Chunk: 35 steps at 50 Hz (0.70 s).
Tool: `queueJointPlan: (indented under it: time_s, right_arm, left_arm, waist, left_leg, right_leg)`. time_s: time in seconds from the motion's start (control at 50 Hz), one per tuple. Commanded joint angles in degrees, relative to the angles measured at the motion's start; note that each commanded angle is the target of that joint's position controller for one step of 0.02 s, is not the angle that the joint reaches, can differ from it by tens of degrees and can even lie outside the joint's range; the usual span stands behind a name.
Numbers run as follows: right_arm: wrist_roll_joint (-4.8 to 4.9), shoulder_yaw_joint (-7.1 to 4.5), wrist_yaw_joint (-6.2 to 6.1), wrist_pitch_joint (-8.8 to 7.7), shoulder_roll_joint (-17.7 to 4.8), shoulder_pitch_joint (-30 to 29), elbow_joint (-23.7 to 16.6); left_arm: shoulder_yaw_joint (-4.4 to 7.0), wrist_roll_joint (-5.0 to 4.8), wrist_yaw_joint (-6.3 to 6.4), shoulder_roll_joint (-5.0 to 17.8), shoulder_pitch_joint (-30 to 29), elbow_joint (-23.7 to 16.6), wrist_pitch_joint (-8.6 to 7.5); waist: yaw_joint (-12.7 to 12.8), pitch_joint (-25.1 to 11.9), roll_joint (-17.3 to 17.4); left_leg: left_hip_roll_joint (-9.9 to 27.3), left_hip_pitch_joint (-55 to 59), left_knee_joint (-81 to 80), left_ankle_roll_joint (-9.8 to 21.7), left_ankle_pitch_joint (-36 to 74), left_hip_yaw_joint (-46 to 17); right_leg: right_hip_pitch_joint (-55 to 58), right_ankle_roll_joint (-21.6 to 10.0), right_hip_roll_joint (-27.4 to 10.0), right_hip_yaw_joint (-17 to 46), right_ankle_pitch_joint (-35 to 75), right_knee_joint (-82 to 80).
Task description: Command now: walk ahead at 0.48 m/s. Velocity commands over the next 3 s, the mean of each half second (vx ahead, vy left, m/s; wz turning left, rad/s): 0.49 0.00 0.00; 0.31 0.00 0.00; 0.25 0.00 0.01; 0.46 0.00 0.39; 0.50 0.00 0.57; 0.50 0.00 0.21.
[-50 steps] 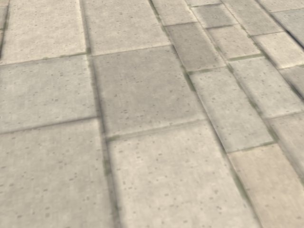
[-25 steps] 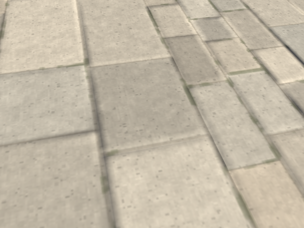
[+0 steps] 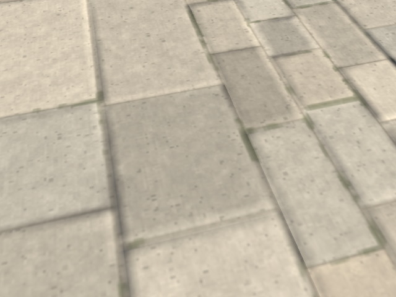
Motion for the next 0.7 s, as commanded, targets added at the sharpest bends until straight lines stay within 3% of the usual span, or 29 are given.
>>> queueJointPlan:
  time_s: [0.02,0.06,0.14,0.22,0.32,0.38,0.4,0.42,0.44,0.46,0.48,0.5,0.52,0.54,0.58,0.62,0.66,0.7]
  right_arm:
    - [-0.25,-1.65,-0.67,0.22,-3.8,3.2,-3.0]
    - [-0.56,-1.86,-0.91,1.36,-3.0,2.8,-3.3]
    - [-1.49,-2.50,-0.94,1.18,-4.3,-8.2,-7.4]
    - [-1.13,-1.90,0.12,0.35,-2.9,-17.4,-9.8]
    - [-0.49,-1.45,1.89,-0.16,-3.5,-24.7,-12.9]
    - [-0.41,-2.15,2.56,-0.67,-5.7,-21.8,-13.3]
    - [-0.45,-3.06,2.46,-0.78,-7.4,-16.7,-12.0]
    - [-0.50,-4.59,2.07,-0.76,-10.3,-6.6,-9.0]
    - [-1.25,-5.81,1.47,-0.48,-15.3,4.3,-7.0]
    - [-1.71,-6.16,2.10,-0.34,-17.7,6.4,-5.6]
    - [-1.40,-4.49,2.18,-0.50,-11.5,4.6,-6.3]
    - [-1.26,-3.74,1.98,-0.62,-9.2,-0.7,-7.4]
    - [-1.49,-3.30,2.02,-0.60,-8.3,-5.6,-8.5]
    - [-1.82,-2.98,2.19,-0.61,-7.0,-8.0,-8.7]
    - [-2.31,-2.57,2.44,-0.82,-5.4,-8.2,-7.9]
    - [-2.01,-2.86,2.14,-1.05,-6.6,-6.6,-6.7]
    - [-2.29,-3.07,1.46,-0.82,-7.8,-5.7,-5.9]
    - [-2.38,-2.82,0.76,-0.10,-7.6,-5.5,-5.4]
  left_arm:
    - [0.62,0.82,-0.50,3.9,1.6,-0.8,-0.85]
    - [0.68,0.60,-0.24,4.4,3.9,0.7,-1.17]
    - [1.15,0.56,1.47,7.2,8.7,2.5,-0.93]
    - [1.24,-0.14,2.39,8.5,12.9,3.4,-0.23]
    - [1.62,-0.74,2.71,9.0,18.0,5.6,1.14]
    - [2.18,-0.71,2.87,10.2,16.8,5.4,2.08]
    - [2.19,-0.53,2.84,10.4,15.4,5.0,2.42]
    - [1.61,-0.08,2.78,9.0,14.8,4.5,2.67]
    - [0.47,1.16,2.78,6.6,15.9,2.8,2.51]
    - [-1.69,0.27,2.00,-1.6,23.4,3.2,1.06]
    - [-0.16,-1.25,1.84,5.7,19.2,3.6,-0.32]
    - [0.66,-2.34,1.73,8.7,13.3,1.7,-1.14]
    - [0.68,-2.02,2.17,8.3,10.4,1.2,-1.29]
    - [1.08,-1.05,2.48,7.7,9.1,1.1,-0.96]
    - [1.15,-0.76,2.46,5.3,11.1,1.5,0.53]
    - [1.19,-0.59,2.61,4.1,10.7,1.3,1.56]
    - [1.41,0.12,2.88,4.3,7.0,-0.1,1.93]
    - [1.12,0.52,2.80,3.2,3.9,-1.3,1.78]
  waist:
    - [-1.0,-3.1,-5.4]
    - [-1.7,-1.1,-5.4]
    - [0.3,1.7,-3.5]
    - [3.3,2.2,-3.5]
    - [5.2,3.8,-3.5]
    - [2.4,1.4,-5.2]
    - [-0.8,-2.0,-5.8]
    - [-5.3,-8.4,-5.0]
    - [-8.0,-17.9,2.7]
    - [-3.4,-24.5,18.3]
    - [-5.2,-21.0,10.7]
    - [-4.4,-13.1,7.3]
    - [-2.6,-9.3,1.8]
    - [-1.1,-6.2,0.5]
    - [1.3,-5.3,2.5]
    - [2.0,-3.5,2.2]
    - [2.0,-1.3,1.2]
    - [1.8,-1.2,1.8]
  left_leg:
    - [6.5,-10.9,0.4,0.7,5.9,-2.0]
    - [6.9,-11.1,-2.8,0.0,7.1,-0.7]
    - [7.8,-20.6,-15.8,-2.1,18.4,-0.2]
    - [5.0,-18.4,-31.2,-2.4,27.9,2.6]
    - [3.5,-20.2,-39.0,-1.3,24.2,2.5]
    - [1.3,-13.8,-41.4,1.0,17.4,3.9]
    - [-0.7,-6.0,-42.2,2.3,16.4,5.7]
    - [-1.4,8.0,-41.8,4.1,17.3,6.0]
    - [10.6,26.4,-40.8,8.2,17.2,-8.2]
    - [21.4,43.3,-49.7,16.8,4.8,-36.4]
    - [19.6,40.9,-53.0,14.1,0.6,-37.1]
    - [17.9,33.2,-53.5,11.4,5.3,-27.8]
    - [15.9,24.9,-54.8,10.4,13.0,-21.0]
    - [13.8,18.5,-56.5,10.0,18.0,-15.9]
    - [11.3,13.3,-59.7,9.8,21.3,-10.8]
    - [10.7,11.2,-61.6,10.6,24.4,-7.5]
    - [10.5,10.6,-61.3,10.7,37.6,-4.1]
    - [8.4,9.7,-59.9,9.1,46.3,0.8]
  right_leg:
    - [8.6,-8.7,-14.6,18.3,-0.8,-20.7]
    - [5.3,-9.8,-13.6,14.3,2.0,-23.0]
    - [9.1,-10.2,-13.9,12.2,4.9,-24.8]
    - [12.4,-8.1,-12.4,8.3,6.5,-24.7]
    - [22.7,-7.5,-16.1,8.6,7.6,-20.7]
    - [26.6,-5.9,-17.5,8.7,18.8,-14.8]
    - [26.2,-4.9,-16.0,7.2,29.2,-8.4]
    - [22.0,-3.2,-12.7,4.7,33.4,3.6]
    - [9.2,-1.0,-8.5,1.7,16.5,23.4]
    - [-12.7,1.9,2.1,5.0,-22.1,40.7]
    - [-18.8,0.7,-1.2,11.8,-23.4,46.7]
    - [-21.5,-0.3,-4.1,10.4,-17.9,46.6]
    - [-19.0,0.0,-7.2,8.8,-12.5,44.1]
    - [-16.8,0.4,-8.8,8.3,-9.4,40.6]
    - [-11.8,0.9,-10.5,8.2,-6.5,36.9]
    - [-12.8,1.7,-11.0,7.4,-4.7,33.8]
    - [-15.3,3.3,-10.5,6.5,-1.0,28.3]
    - [-13.6,4.0,-9.3,5.2,4.5,19.4]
